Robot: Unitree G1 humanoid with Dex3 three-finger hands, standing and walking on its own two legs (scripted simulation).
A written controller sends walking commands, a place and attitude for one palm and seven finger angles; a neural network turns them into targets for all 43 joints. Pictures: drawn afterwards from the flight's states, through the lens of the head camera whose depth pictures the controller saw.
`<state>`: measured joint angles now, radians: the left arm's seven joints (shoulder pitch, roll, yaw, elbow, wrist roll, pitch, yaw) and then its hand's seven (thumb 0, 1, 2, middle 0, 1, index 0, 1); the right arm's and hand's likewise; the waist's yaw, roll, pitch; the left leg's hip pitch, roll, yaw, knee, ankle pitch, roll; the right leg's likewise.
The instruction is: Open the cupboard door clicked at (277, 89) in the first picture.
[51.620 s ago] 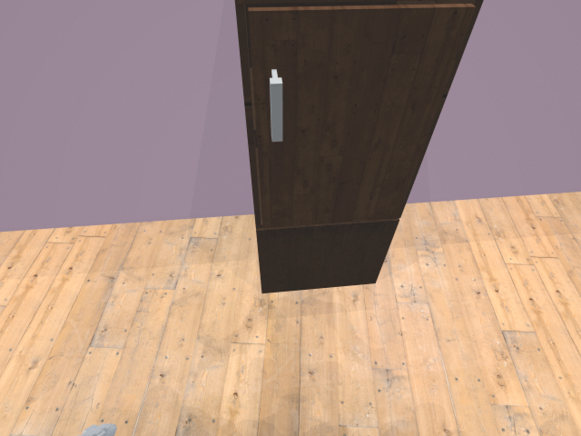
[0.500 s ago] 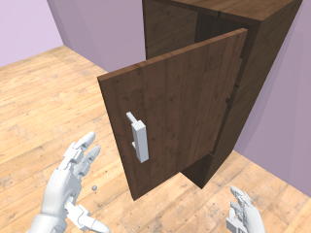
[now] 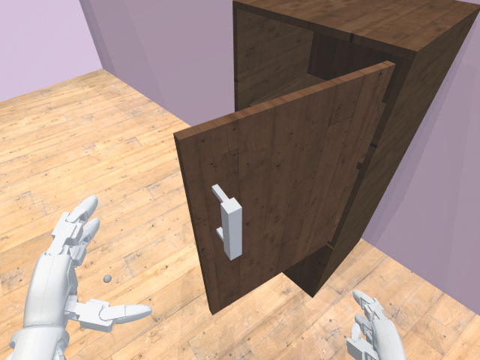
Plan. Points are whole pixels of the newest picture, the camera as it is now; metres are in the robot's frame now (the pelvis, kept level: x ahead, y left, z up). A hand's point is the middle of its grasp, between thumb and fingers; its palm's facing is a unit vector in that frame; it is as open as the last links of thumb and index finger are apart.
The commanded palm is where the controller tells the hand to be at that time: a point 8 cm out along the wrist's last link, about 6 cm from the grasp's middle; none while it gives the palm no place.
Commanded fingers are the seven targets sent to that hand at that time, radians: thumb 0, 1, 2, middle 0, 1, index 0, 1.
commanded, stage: draw the hand back to the body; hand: left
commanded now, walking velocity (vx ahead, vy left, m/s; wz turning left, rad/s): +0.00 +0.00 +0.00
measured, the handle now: (225, 222) +0.31 +0.07 +0.09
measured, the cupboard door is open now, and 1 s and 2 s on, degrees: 77 77 77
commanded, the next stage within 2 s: step back with the hand held close in 0.88 s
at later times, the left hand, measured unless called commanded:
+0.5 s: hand (72, 236) +0.22 +0.25 +0.16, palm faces +0.42 -0.81 -0.40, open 9.1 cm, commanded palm +0.17 +0.29 +0.18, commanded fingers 0.00 0.90 0.90 -0.20 -0.30 -0.20 -0.30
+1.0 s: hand (80, 239) +0.21 +0.24 +0.16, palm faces +0.43 -0.81 -0.40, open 7.5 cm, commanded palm +0.17 +0.28 +0.18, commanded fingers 0.00 0.90 0.90 -0.20 -0.30 -0.20 -0.30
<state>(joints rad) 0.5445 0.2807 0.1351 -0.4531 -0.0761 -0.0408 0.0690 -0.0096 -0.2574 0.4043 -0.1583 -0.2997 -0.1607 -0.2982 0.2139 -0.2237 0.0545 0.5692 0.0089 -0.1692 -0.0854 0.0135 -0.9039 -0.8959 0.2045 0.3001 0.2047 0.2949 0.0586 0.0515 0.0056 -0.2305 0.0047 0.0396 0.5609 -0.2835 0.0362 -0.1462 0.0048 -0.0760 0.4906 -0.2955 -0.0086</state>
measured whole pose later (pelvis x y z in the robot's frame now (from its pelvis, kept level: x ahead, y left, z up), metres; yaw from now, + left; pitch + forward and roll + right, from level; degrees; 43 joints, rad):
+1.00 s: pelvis +0.02 -0.02 +0.01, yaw -1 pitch -4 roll +0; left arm 0.48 0.33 0.32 -0.39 -0.07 -0.08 0.12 0.02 0.89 0.90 -0.21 -0.30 -0.21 -0.30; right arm 0.18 -0.23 0.01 0.64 0.00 -0.08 -0.07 0.01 -0.91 -0.90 0.20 0.30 0.20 0.29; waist 0.07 0.07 0.03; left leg -0.09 0.02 0.06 0.41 -0.24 0.01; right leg -0.03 0.02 -0.05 0.36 -0.26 -0.03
